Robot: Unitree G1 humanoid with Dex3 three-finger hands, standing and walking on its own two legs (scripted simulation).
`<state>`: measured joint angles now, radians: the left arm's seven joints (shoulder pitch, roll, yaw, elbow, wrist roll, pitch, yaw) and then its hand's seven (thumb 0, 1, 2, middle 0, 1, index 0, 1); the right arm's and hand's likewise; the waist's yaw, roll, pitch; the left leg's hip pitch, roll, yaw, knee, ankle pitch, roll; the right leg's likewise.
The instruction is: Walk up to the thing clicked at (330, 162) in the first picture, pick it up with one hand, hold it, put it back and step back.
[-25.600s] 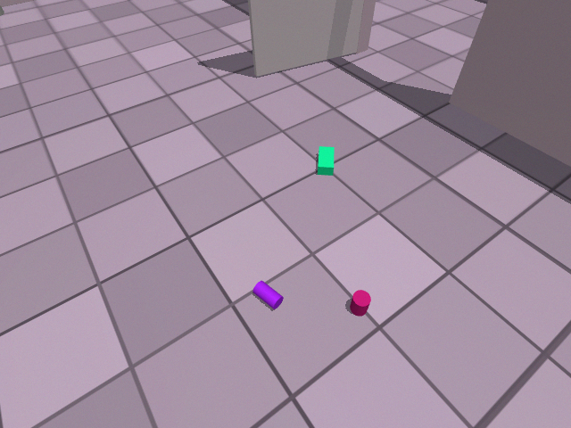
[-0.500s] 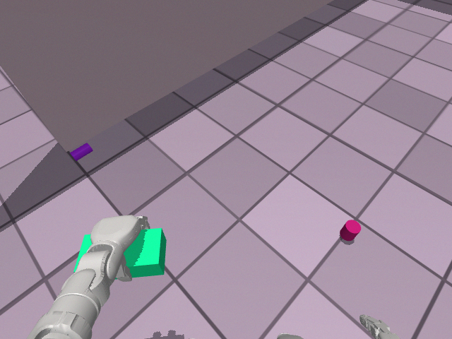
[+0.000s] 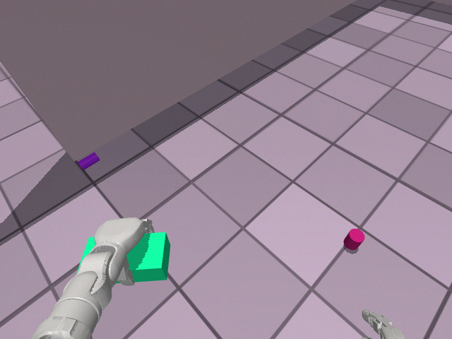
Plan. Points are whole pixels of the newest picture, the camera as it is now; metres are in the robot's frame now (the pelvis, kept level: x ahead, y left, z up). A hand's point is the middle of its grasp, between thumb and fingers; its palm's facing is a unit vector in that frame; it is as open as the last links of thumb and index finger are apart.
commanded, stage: hold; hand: left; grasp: from above
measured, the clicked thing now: (127, 258) +0.30 +0.24 -0.09
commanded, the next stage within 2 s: crouch in 1.20 s
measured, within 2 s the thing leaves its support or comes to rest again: neither
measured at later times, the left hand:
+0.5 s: hand (125, 265) +0.27 +0.22 -0.04, palm faces -0.47 -0.05 -0.88, open 10.8 cm
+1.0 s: hand (124, 267) +0.26 +0.22 -0.04, palm faces -0.47 -0.04 -0.88, open 10.8 cm
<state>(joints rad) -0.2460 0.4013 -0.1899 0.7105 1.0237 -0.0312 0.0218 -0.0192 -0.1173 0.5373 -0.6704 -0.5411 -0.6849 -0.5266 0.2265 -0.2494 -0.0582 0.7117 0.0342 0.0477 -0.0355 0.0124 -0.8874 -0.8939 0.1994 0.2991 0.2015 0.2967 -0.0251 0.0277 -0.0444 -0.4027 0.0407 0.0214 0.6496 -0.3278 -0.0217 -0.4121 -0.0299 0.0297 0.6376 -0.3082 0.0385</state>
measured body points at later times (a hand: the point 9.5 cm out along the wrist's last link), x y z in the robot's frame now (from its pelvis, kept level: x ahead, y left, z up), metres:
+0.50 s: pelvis -0.02 +0.00 +0.01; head -0.01 -0.02 +0.46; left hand +0.29 +0.22 +0.01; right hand +0.11 -0.26 -0.11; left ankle +0.00 +0.13 -0.72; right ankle +0.01 -0.14 -0.72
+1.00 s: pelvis -0.02 +0.00 +0.01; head -0.02 -0.02 +0.46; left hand +0.28 +0.22 +0.01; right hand +0.12 -0.26 -0.11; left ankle +0.00 +0.13 -0.72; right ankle +0.01 -0.14 -0.72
